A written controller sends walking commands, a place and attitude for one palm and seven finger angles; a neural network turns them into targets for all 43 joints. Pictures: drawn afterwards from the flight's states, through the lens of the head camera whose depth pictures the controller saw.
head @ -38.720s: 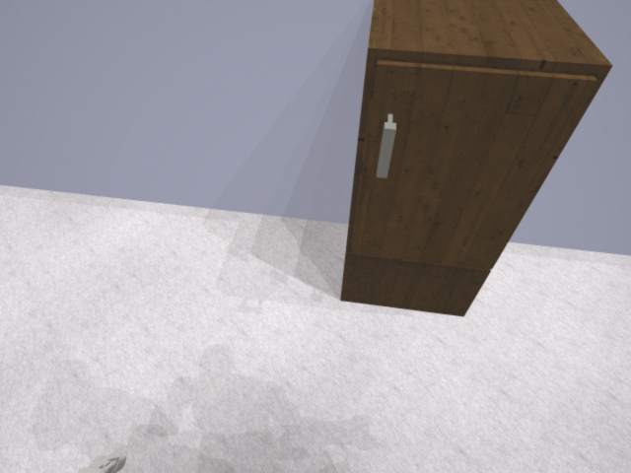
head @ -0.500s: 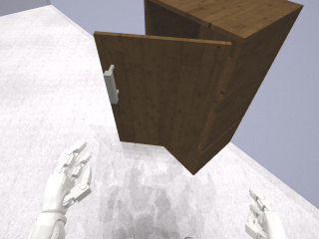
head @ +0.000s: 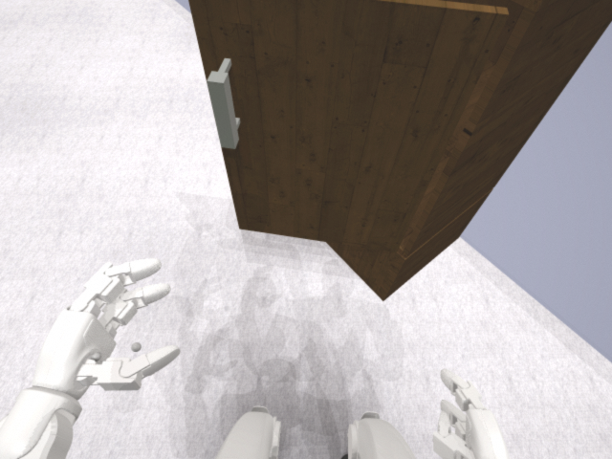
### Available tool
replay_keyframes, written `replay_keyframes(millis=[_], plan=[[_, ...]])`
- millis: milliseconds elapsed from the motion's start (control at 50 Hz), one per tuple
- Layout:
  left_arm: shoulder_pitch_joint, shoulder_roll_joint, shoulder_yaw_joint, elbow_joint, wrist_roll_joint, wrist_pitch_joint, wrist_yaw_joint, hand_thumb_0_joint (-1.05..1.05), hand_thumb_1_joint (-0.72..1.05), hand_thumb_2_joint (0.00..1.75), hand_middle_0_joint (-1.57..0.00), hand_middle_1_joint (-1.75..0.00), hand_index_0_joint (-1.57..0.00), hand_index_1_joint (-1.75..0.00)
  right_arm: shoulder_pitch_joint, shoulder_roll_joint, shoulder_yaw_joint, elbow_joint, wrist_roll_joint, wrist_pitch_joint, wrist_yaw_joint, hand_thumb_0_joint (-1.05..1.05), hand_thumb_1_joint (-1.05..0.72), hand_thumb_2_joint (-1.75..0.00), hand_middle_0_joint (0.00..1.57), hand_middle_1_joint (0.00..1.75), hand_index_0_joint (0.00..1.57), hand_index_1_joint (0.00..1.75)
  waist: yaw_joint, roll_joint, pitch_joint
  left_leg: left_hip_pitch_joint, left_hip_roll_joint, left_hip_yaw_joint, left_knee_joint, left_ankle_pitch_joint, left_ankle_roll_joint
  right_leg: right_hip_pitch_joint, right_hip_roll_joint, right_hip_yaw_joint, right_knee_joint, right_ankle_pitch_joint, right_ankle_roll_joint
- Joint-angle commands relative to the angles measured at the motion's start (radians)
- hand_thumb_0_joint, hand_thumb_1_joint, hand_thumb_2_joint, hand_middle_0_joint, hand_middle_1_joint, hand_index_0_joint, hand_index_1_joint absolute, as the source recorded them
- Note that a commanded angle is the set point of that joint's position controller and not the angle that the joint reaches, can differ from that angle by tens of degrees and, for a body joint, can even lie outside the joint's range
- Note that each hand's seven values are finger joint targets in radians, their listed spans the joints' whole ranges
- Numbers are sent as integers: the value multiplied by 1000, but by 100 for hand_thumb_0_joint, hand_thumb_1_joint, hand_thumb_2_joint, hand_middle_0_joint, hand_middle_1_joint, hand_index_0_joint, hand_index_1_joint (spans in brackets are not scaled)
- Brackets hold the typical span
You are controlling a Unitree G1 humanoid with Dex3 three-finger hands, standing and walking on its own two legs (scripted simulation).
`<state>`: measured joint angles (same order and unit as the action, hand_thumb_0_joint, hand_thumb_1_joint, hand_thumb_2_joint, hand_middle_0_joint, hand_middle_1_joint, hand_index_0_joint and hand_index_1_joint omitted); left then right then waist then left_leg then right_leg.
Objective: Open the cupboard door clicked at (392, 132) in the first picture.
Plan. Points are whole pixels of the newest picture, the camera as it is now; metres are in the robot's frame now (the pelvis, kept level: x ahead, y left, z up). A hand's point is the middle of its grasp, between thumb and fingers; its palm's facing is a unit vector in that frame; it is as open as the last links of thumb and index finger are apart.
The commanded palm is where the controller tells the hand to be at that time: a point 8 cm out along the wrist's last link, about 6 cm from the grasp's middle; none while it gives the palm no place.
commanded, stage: raise the hand with hooked fingers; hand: left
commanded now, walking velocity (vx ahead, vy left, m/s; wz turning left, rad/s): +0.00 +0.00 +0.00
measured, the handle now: (228, 104) +0.62 +0.17 +0.07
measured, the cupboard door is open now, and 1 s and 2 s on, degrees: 42 42 42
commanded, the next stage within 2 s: move the hooked fingers beside the handle in 1.32 s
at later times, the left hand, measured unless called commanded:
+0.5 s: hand (98, 314) +0.26 +0.25 +0.07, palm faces -0.07 -1.00 -0.07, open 13.5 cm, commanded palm +0.24 +0.30 +0.08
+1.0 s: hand (89, 272) +0.30 +0.27 +0.09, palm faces -0.10 -0.99 -0.05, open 14.0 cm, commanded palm +0.27 +0.32 +0.09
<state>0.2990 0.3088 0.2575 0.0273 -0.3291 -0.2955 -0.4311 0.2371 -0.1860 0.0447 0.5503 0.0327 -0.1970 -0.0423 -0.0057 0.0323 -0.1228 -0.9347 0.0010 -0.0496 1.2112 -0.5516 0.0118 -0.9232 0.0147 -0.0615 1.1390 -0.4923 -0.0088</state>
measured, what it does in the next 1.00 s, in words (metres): stands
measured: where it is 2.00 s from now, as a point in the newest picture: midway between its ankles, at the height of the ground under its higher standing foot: outside the picture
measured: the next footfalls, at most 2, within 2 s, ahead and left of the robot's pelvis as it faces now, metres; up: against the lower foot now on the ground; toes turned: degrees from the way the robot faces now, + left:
none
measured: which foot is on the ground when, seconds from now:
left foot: down 0.00-1.00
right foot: down 0.00-1.00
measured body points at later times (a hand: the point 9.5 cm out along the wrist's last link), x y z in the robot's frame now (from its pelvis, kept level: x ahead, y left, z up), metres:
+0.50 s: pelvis +0.01 +0.01 +0.02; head +0.07 +0.03 +0.46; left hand +0.26 +0.30 +0.08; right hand +0.19 -0.24 -0.04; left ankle +0.02 +0.11 -0.64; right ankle +0.04 -0.12 -0.64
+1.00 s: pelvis +0.01 +0.00 +0.02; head +0.08 +0.01 +0.47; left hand +0.30 +0.32 +0.09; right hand +0.16 -0.26 -0.05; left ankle +0.02 +0.11 -0.64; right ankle +0.04 -0.12 -0.64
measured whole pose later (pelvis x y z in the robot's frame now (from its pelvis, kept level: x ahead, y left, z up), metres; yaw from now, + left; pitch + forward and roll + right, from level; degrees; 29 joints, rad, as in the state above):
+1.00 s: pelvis +0.01 +0.00 +0.02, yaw -1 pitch +14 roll -2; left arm -0.01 0.45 0.44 0.39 -0.39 -0.29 -0.61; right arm 0.30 -0.30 0.03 0.52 0.05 -0.19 -0.06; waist -0.03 0.02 -0.12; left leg -0.82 0.01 -0.03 1.07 -0.51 0.01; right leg -0.81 0.02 -0.04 1.01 -0.44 -0.01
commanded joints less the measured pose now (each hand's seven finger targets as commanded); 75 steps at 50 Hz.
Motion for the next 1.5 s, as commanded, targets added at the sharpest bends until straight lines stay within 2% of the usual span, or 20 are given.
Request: replay_keyframes(millis=[0, 40, 240, 320, 360, 400, 680, 760, 800, 840, 900, 960, 1060, 1080, 1120, 1200, 1340, 1420, 1460, 1480], plan=[[-27, 139, 107, -158, -41, -76, 14, 0, -3, 50, -27, -90, -27, -90, -58, -192, -90, -181, 1, -78, -19, 0, -90, -90, 20, 30, 20, 30, 13, -18, -257, 145, -12, -10, -221, 245, 6, 194, 11, 7, -177, 100, -15], [-46, 147, 111, -133, -35, -88, 13, 0, -8, 48, -27, -93, -27, -93, -46, -200, -91, -178, 3, -79, -20, 0, -90, -90, 20, 30, 20, 30, 5, -22, -227, 139, -11, -11, -235, 215, 5, 177, 10, 2, -186, 68, -15], [-104, 209, 148, -150, -40, -112, -6, 0, -31, 38, -29, -108, -29, -108, -5, -223, -96, -178, 7, -85, -22, 0, -90, -90, 20, 30, 20, 30, 5, 82, -245, 250, -7, -13, -274, 317, -6, 199, 13, -11, -192, 167, -23], [-157, 228, 158, -89, -38, -97, -13, 0, -41, 34, -29, -114, -29, -114, 3, -234, -90, -179, 9, -72, -23, 0, -90, -90, 20, 30, 20, 30, -8, 58, -204, 238, -6, -16, -290, 260, -6, 190, 17, -14, -210, 128, -22], [-210, 252, 169, -71, -44, -88, -29, 0, -45, 32, -30, -117, -30, -117, 4, -237, -86, -182, 9, -69, -27, 0, -90, -90, 20, 30, 20, 30, -9, 86, -189, 240, -8, -13, -288, 261, -4, 196, 22, -6, -215, 135, -28], [-222, 267, 183, -64, -48, -84, -46, 0, -50, 30, -30, -120, -30, -120, 8, -238, -84, -187, 10, -67, -29, 0, -90, -90, 20, 30, 20, 30, -4, 73, -235, 264, -7, -11, -293, 286, -4, 223, 20, -2, -222, 157, -25], [-412, 364, 259, 109, -81, -47, -150, 0, -50, 30, -30, -120, -30, -120, 23, -246, -71, -167, 10, -59, -34, 0, -90, -90, 20, 30, 20, 30, -3, 64, -264, 274, -6, 6, -287, 354, 3, 278, 23, 16, -242, 238, -27], [-465, 395, 279, 169, -88, -42, -171, 0, -50, 30, -30, -120, -30, -120, 25, -253, -70, -164, 10, -54, -37, 0, -90, -90, 20, 30, 20, 30, -1, 53, -243, 246, -7, 10, -287, 328, 7, 283, 22, 27, -253, 213, -30], [-487, 419, 298, 180, -89, -45, -177, 0, -50, 30, -30, -120, -30, -120, 32, -254, -71, -163, 12, -49, -39, 0, -90, -90, 20, 30, 20, 30, 1, 45, -273, 256, -6, 12, -295, 336, 7, 303, 19, 31, -257, 222, -25], [-456, 384, 272, 183, -91, -46, -184, 0, -50, 30, -30, -120, -30, -120, 33, -250, -74, -169, 15, -52, -36, 0, -90, -90, 20, 30, 20, 30, 3, 56, -271, 262, -8, 16, -299, 342, 8, 302, 16, 31, -260, 231, -23], [-436, 390, 277, 185, -91, -47, -189, 0, -50, 30, -30, -120, -30, -120, 42, -253, -78, -172, 13, -51, -29, 0, -90, -90, 20, 30, 20, 30, 7, 54, -287, 269, -7, 19, -298, 370, 8, 306, 18, 30, -254, 260, -23], [-443, 405, 294, 182, -96, -50, -177, 0, -50, 30, -30, -120, -30, -120, 45, -255, -79, -176, 10, -49, -25, 0, -90, -90, 20, 30, 20, 30, 7, 41, -258, 247, -7, 18, -293, 370, 8, 302, 23, 31, -251, 258, -28], [-468, 417, 301, 142, -92, -72, -164, 0, -50, 30, -30, -120, -30, -120, 48, -252, -80, -177, 9, -46, -25, 0, -90, -90, 20, 30, 20, 30, 6, 79, -286, 272, -5, 19, -296, 376, 7, 302, 23, 33, -245, 262, -28], [-463, 416, 303, 145, -91, -72, -165, 0, -50, 30, -30, -120, -30, -120, 51, -250, -80, -176, 9, -43, -25, 0, -90, -90, 20, 30, 20, 30, 1, 60, -302, 275, -5, 21, -297, 376, 9, 313, 21, 36, -251, 268, -22], [-454, 400, 289, 149, -89, -77, -167, 0, -50, 30, -30, -120, -30, -120, 47, -248, -79, -174, 11, -43, -26, 0, -90, -90, 20, 30, 20, 30, 0, 82, -286, 272, -6, 22, -299, 363, 8, 305, 19, 35, -253, 260, -22], [-462, 393, 281, 187, -90, -65, -175, 0, -50, 30, -30, -120, -30, -120, 44, -250, -75, -173, 13, -39, -27, 0, -90, -90, 20, 30, 20, 30, -8, 56, -250, 251, -5, 20, -302, 326, 9, 293, 21, 35, -261, 227, -22], [-470, 388, 278, 185, -94, -63, -178, 0, -50, 30, -30, -120, -30, -120, 36, -247, -73, -178, 13, -39, -29, 0, -90, -90, 20, 30, 20, 30, -6, 51, -259, 246, -7, 20, -299, 312, 10, 297, 18, 39, -266, 215, -20], [-515, 383, 262, 199, -87, -64, -179, 0, -50, 30, -30, -120, -30, -120, 35, -249, -70, -175, 14, -37, -34, 0, -90, -90, 20, 30, 20, 30, -16, 50, -243, 248, -6, 15, -302, 282, 9, 270, 21, 35, -264, 183, -21], [-615, 410, 267, 211, -80, -71, -175, 0, -50, 30, -30, -120, -30, -120, 40, -255, -69, -157, 12, -37, -43, 0, -90, -90, 20, 30, 20, 30, -25, 66, -229, 242, -2, 8, -293, 270, 8, 245, 23, 35, -254, 165, -28], [-660, 385, 229, 210, -71, -73, -178, 0, -50, 30, -30, -120, -30, -120, 40, -253, -67, -153, 14, -37, -46, 0, -90, -90, 20, 30, 20, 30, -36, 77, -246, 262, -1, 7, -295, 266, 9, 232, 21, 35, -254, 163, -25]])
